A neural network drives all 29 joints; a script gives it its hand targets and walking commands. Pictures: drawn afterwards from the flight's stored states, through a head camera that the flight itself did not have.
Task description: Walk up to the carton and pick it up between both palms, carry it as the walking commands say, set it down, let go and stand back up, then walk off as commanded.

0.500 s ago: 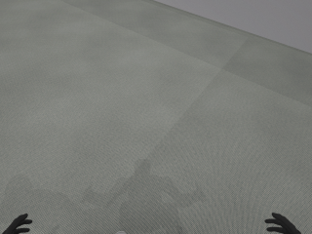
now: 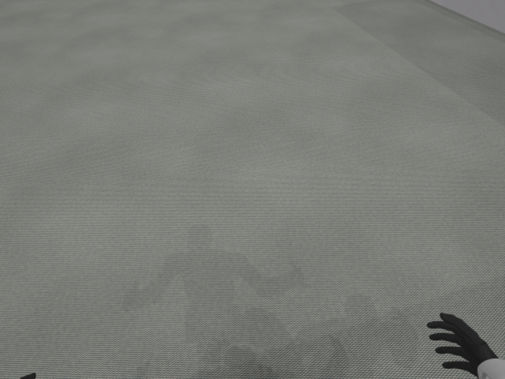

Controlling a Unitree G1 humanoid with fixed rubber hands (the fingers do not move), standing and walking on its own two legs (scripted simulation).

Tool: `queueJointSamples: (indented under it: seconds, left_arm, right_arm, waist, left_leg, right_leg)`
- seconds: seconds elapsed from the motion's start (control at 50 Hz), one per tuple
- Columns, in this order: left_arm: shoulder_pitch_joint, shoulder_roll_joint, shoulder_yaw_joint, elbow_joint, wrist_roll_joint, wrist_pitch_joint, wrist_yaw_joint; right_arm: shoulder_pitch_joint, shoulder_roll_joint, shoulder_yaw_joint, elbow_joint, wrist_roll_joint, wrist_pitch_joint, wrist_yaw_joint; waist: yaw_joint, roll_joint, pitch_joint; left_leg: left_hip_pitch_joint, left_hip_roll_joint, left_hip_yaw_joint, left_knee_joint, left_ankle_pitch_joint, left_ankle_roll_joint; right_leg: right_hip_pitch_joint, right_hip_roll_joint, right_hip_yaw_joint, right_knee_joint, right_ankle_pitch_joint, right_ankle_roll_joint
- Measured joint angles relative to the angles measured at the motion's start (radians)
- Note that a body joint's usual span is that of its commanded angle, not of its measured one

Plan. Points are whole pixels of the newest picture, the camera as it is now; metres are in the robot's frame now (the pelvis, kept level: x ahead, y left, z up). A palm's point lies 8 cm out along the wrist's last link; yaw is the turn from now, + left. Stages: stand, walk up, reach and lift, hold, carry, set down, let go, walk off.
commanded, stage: walk up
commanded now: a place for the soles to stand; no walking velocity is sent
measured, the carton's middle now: out of the picture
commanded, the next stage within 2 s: none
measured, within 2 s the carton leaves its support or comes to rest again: neither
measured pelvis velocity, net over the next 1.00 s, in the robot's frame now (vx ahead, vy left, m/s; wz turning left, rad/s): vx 0.36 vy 0.21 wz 0.83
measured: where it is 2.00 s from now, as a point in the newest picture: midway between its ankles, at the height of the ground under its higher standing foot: (107, 280)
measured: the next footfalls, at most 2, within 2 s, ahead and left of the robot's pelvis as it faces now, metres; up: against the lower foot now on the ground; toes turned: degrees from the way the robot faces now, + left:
right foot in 0.26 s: +0.19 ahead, -0.05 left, +0.00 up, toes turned +9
left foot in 0.60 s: +0.29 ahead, +0.30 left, +0.00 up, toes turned +38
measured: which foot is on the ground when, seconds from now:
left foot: down 0.00-0.28, up 0.30-0.58, down 0.60-0.88, up 0.90-1.00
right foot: down 0.00-0.08, up 0.10-0.24, down 0.26-0.68, up 0.70-0.86, down 0.88-1.00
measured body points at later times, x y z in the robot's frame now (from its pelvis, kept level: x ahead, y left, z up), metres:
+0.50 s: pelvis +0.17 +0.06 +0.01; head +0.17 +0.03 +0.46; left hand +0.07 +0.42 -0.05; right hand +0.43 -0.17 -0.10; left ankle +0.17 +0.22 -0.69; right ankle +0.15 -0.06 -0.72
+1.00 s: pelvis +0.36 +0.21 -0.01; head +0.38 +0.20 +0.44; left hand +0.17 +0.50 -0.08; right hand +0.67 +0.06 -0.12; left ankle +0.28 +0.29 -0.68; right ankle +0.44 +0.11 -0.72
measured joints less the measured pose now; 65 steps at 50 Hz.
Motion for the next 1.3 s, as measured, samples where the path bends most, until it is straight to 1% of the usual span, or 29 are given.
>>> queueJointSamples:
  seconds: [0.04, 0.08, 0.14, 0.2, 0.26, 0.28, 0.3, 0.36, 0.4, 0.48, 0.56, 0.62, 0.66, 0.68, 0.7, 0.74, 0.76, 0.8, 0.86, 0.88, 0.9, 0.92, 0.96, 1.0, 1.08, 1.16, 1.2, 1.24, 1.3]
  left_arm:
    - [0.013, 0.014, -0.002, 0.012, -0.006, 0.005, -0.007]
    - [0.031, 0.022, -0.008, 0.03, -0.012, 0.012, -0.012]
    - [0.016, 0.002, -0.034, 0.06, -0.028, 0.018, -0.022]
    - [-0.008, -0.031, -0.063, 0.059, -0.047, -0.001, -0.029]
    - [-0.015, -0.067, -0.077, 0.042, -0.053, -0.019, -0.023]
    - [-0.017, -0.084, -0.081, 0.038, -0.048, -0.029, -0.018]
    - [-0.014, -0.1, -0.08, 0.031, -0.037, -0.039, -0.012]
    - [0.007, -0.119, -0.071, 0.017, -0.019, -0.045, 0.001]
    - [0.02, -0.111, -0.059, 0.017, -0.018, -0.045, 0.002]
    - [0.049, -0.064, -0.042, 0.022, -0.029, -0.046, -0.007]
    - [0.071, -0.02, -0.032, 0.032, -0.034, -0.031, -0.015]
    - [0.096, 0.0, -0.035, 0.038, -0.041, -0.014, -0.017]
    - [0.11, 0.008, -0.038, 0.051, -0.042, -0.003, -0.013]
    - [0.116, -0.002, -0.043, 0.055, -0.044, 0.0, -0.012]
    - [0.112, -0.02, -0.051, 0.056, -0.047, 0.002, -0.013]
    - [0.082, -0.054, -0.076, 0.046, -0.053, -0.002, -0.021]
    - [0.065, -0.067, -0.089, 0.035, -0.056, -0.009, -0.025]
    - [0.039, -0.086, -0.108, 0.005, -0.057, -0.025, -0.035]
    - [0.021, -0.096, -0.121, -0.031, -0.056, -0.043, -0.044]
    - [0.022, -0.096, -0.12, -0.038, -0.051, -0.052, -0.043]
    - [0.028, -0.096, -0.116, -0.043, -0.04, -0.063, -0.039]
    - [0.036, -0.096, -0.111, -0.048, -0.028, -0.067, -0.033]
    - [0.054, -0.093, -0.104, -0.051, -0.02, -0.063, -0.023]
    - [0.074, -0.091, -0.088, -0.047, -0.016, -0.059, -0.019]
    - [0.1, -0.058, -0.067, -0.037, -0.016, -0.059, -0.016]
    - [0.106, -0.013, -0.06, -0.014, -0.027, -0.042, -0.018]
    - [0.109, 0.003, -0.061, 0.003, -0.04, -0.028, -0.021]
    - [0.107, -0.008, -0.064, 0.021, -0.054, -0.014, -0.02]
    - [0.061, -0.046, -0.091, 0.02, -0.07, -0.007, -0.022]
  right_arm:
    - [-0.02, 0.001, 0.001, 0.008, 0.001, -0.008, -0.002]
    - [-0.036, 0.014, 0.014, 0.012, 0.002, -0.022, -0.01]
    - [-0.012, 0.033, 0.031, 0.001, 0.018, -0.027, -0.032]
    - [0.029, 0.054, 0.047, 0.007, 0.018, -0.011, -0.053]
    - [0.063, 0.057, 0.052, 0.0, 0.005, 0.003, -0.054]
    - [0.078, 0.049, 0.048, -0.001, 0.004, 0.007, -0.055]
    - [0.097, 0.043, 0.04, 0.006, 0.002, 0.01, -0.059]
    - [0.128, 0.036, 0.033, 0.056, 0.0, 0.013, -0.065]
    - [0.129, 0.032, 0.033, 0.086, 0.006, 0.005, -0.057]
    - [0.096, 0.017, 0.042, 0.114, 0.007, -0.004, -0.038]
    - [0.025, 0.006, 0.037, 0.109, 0.018, -0.013, -0.027]
    - [-0.028, 0.004, 0.034, 0.097, 0.021, -0.022, -0.031]
    - [-0.062, 0.019, 0.038, 0.086, 0.018, -0.032, -0.038]
    - [-0.074, 0.02, 0.042, 0.072, 0.011, -0.04, -0.044]
    - [-0.08, 0.015, 0.043, 0.053, 0.01, -0.046, -0.052]
    - [-0.07, 0.012, 0.043, 0.026, 0.024, -0.054, -0.075]
    - [-0.057, 0.015, 0.042, 0.022, 0.029, -0.055, -0.085]
    - [-0.023, 0.029, 0.046, 0.027, 0.039, -0.049, -0.097]
    - [0.03, 0.047, 0.05, 0.033, 0.037, -0.037, -0.095]
    - [0.046, 0.047, 0.049, 0.032, 0.032, -0.033, -0.092]
    - [0.069, 0.046, 0.043, 0.032, 0.027, -0.03, -0.09]
    - [0.095, 0.045, 0.037, 0.038, 0.018, -0.026, -0.091]
    - [0.126, 0.04, 0.03, 0.066, 0.008, -0.023, -0.092]
    - [0.131, 0.03, 0.024, 0.102, 0.01, -0.033, -0.086]
    - [0.105, 0.024, 0.021, 0.131, 0.015, -0.049, -0.067]
    - [0.029, 0.016, 0.022, 0.129, 0.017, -0.058, -0.054]
    - [-0.011, 0.015, 0.021, 0.122, 0.014, -0.067, -0.056]
    - [-0.044, 0.015, 0.02, 0.102, 0.009, -0.08, -0.073]
    - [-0.037, 0.017, 0.025, 0.063, 0.034, -0.099, -0.108]
  waist:
    - [0.005, -0.035, -0.005]
    - [0.003, -0.091, -0.005]
    - [-0.044, -0.122, -0.01]
    - [-0.064, -0.158, 0.006]
    - [-0.088, -0.163, 0.027]
    - [-0.099, -0.139, 0.035]
    - [-0.1, -0.112, 0.034]
    - [-0.081, -0.056, 0.004]
    - [-0.067, -0.03, -0.003]
    - [-0.046, 0.005, -0.012]
    - [-0.016, 0.028, 0.003]
    - [0.012, 0.023, 0.006]
    - [0.028, -0.027, 0.009]
    - [0.027, -0.044, 0.009]
    - [0.018, -0.043, 0.013]
    - [-0.001, -0.04, 0.037]
    - [-0.007, -0.046, 0.051]
    - [-0.015, -0.072, 0.071]
    - [-0.032, -0.103, 0.089]
    - [-0.042, -0.101, 0.093]
    - [-0.057, -0.088, 0.087]
    - [-0.065, -0.073, 0.071]
    - [-0.063, -0.048, 0.042]
    - [-0.055, -0.026, 0.029]
    - [-0.037, -0.016, 0.023]
    - [-0.01, -0.032, 0.038]
    - [0.0, -0.059, 0.039]
    - [-0.001, -0.087, 0.034]
    - [-0.026, -0.077, 0.047]
  left_leg:
    - [0.011, -0.021, 0.033, 0.008, 0.054, -0.026]
    - [0.035, -0.078, 0.056, 0.023, 0.025, -0.039]
    - [0.06, -0.145, 0.008, -0.009, 0.034, -0.01]
    - [0.125, -0.195, -0.018, -0.09, 0.04, -0.006]
    - [0.163, -0.228, -0.053, -0.12, 0.037, -0.005]
    - [0.162, -0.228, -0.083, -0.091, 0.018, -0.004]
    - [0.144, -0.224, -0.098, -0.025, -0.031, 0.007]
    - [0.044, -0.182, -0.049, 0.217, -0.02, 0.007]
    - [0.009, -0.141, -0.014, 0.27, 0.016, -0.005]
    - [-0.04, -0.076, 0.018, 0.191, 0.062, -0.025]
    - [-0.038, -0.038, 0.049, -0.002, 0.083, -0.002]
    - [-0.019, -0.049, 0.079, -0.069, 0.112, 0.018]
    - [0.0, -0.095, 0.107, -0.048, 0.158, 0.021]
    - [0.001, -0.119, 0.115, -0.028, 0.128, 0.025]
    - [-0.003, -0.137, 0.107, -0.008, 0.096, 0.029]
    - [0.017, -0.167, 0.08, -0.005, 0.066, 0.045]
    - [0.037, -0.179, 0.071, -0.021, 0.066, 0.044]
    - [0.085, -0.205, 0.061, -0.066, 0.067, 0.04]
    - [0.136, -0.225, 0.046, -0.082, 0.038, 0.038]
    - [0.136, -0.223, 0.033, -0.048, 0.008, 0.037]
    - [0.118, -0.215, 0.013, 0.021, -0.052, 0.051]
    - [0.08, -0.206, 0.0, 0.119, -0.096, 0.051]
    - [0.004, -0.183, -0.003, 0.307, -0.098, 0.029]
    - [-0.032, -0.149, 0.008, 0.367, -0.077, 0.009]
    - [-0.061, -0.08, 0.037, 0.22, -0.041, -0.011]
    - [-0.054, -0.054, 0.065, 0.013, 0.003, 0.015]
    - [-0.028, -0.082, 0.086, -0.031, 0.124, 0.026]
    - [-0.021, -0.125, 0.106, 0.009, 0.127, 0.023]
    - [0.006, -0.158, 0.069, 0.026, 0.046, 0.028]
  right_leg:
    - [0.01, -0.056, -0.008, 0.059, -0.05, 0.011]
    - [-0.021, -0.109, 0.066, 0.182, -0.078, -0.026]
    - [-0.135, -0.009, 0.264, 0.416, -0.167, -0.06]
    - [-0.207, 0.05, 0.323, 0.36, -0.126, -0.062]
    - [-0.221, 0.086, 0.32, 0.125, -0.06, -0.063]
    - [-0.195, 0.105, 0.312, 0.077, 0.058, -0.079]
    - [-0.173, 0.112, 0.288, 0.063, 0.106, -0.085]
    - [-0.099, 0.113, 0.216, 0.004, 0.058, -0.074]
    - [-0.033, 0.112, 0.175, -0.056, 0.053, -0.072]
    - [0.079, 0.104, 0.092, -0.138, 0.032, -0.05]
    - [0.179, 0.1, 0.025, -0.173, -0.013, -0.016]
    - [0.234, 0.075, -0.008, -0.147, -0.076, 0.019]
    - [0.23, 0.006, 0.006, -0.055, -0.139, 0.019]
    - [0.184, -0.033, 0.035, 0.065, -0.109, -0.004]
    - [0.116, -0.042, 0.096, 0.219, -0.104, -0.025]
    - [-0.018, -0.004, 0.237, 0.453, -0.093, -0.054]
    - [-0.076, 0.013, 0.282, 0.507, -0.078, -0.064]
    - [-0.174, 0.021, 0.333, 0.489, -0.048, -0.073]
    - [-0.245, 0.017, 0.33, 0.236, -0.052, -0.075]
    - [-0.245, 0.027, 0.317, 0.152, 0.006, -0.074]
    - [-0.23, 0.036, 0.295, 0.143, 0.079, -0.066]
    - [-0.22, 0.04, 0.265, 0.157, 0.071, -0.055]
    - [-0.176, 0.045, 0.216, 0.155, -0.006, -0.03]
    - [-0.106, 0.053, 0.177, 0.108, -0.019, -0.034]
    - [0.042, 0.054, 0.112, 0.001, -0.054, -0.01]
    - [0.171, 0.037, 0.066, -0.056, -0.104, 0.025]
    - [0.207, -0.002, 0.062, -0.023, -0.154, 0.032]
    - [0.129, -0.061, 0.127, 0.198, -0.144, -0.012]
    - [-0.072, 0.009, 0.304, 0.563, -0.088, -0.064]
